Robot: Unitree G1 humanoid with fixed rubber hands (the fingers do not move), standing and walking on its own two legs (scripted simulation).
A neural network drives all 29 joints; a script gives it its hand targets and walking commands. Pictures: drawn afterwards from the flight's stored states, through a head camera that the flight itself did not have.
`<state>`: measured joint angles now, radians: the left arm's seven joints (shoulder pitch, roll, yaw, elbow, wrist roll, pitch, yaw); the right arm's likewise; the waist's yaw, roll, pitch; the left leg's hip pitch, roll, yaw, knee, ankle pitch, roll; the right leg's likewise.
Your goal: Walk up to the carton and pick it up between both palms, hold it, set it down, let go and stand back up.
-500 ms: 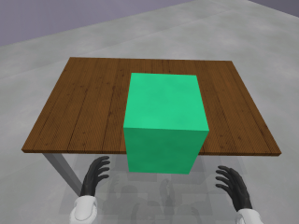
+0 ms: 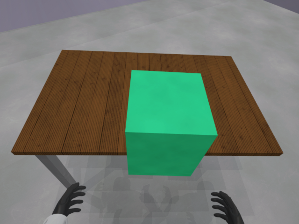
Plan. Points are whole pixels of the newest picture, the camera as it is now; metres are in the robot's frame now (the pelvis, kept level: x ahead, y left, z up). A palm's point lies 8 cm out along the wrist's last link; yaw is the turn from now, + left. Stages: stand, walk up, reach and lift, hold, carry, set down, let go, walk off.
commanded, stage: let go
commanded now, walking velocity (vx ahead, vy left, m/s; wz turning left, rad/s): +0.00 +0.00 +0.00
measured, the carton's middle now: (162, 126) +0.38 -0.03 +0.02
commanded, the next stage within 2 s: stand in 0.22 s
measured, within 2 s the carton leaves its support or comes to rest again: neither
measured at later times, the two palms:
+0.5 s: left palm out of the picture +0.06 +0.23 -0.11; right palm out of the picture +0.07 -0.28 -0.12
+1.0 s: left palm out of the picture -0.01 +0.24 -0.13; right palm out of the picture -0.04 -0.24 -0.13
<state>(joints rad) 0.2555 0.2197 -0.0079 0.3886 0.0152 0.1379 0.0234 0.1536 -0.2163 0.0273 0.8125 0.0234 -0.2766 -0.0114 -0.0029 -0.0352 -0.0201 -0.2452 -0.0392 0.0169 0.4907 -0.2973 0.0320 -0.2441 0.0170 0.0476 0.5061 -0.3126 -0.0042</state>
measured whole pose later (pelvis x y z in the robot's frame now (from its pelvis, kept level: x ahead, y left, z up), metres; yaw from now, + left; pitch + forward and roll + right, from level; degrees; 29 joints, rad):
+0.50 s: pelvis -0.01 -0.01 -0.01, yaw +0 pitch +1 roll -1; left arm 0.41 0.23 0.01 0.61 0.03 0.00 0.01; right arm 0.28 -0.25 -0.04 0.84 -0.06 0.02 0.01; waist 0.01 -0.02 -0.09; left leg -0.28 0.00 0.01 0.64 -0.37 0.02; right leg -0.26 0.06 0.04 0.61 -0.36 -0.03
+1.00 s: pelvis -0.05 +0.00 +0.00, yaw -2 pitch -1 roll +0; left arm 0.40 0.19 0.01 0.80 0.03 0.00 0.03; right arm 0.37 -0.20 -0.04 0.90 -0.03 0.02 -0.01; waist 0.00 -0.01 -0.04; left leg -0.26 -0.02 0.05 0.53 -0.26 0.05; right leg -0.26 0.04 0.08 0.52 -0.25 0.00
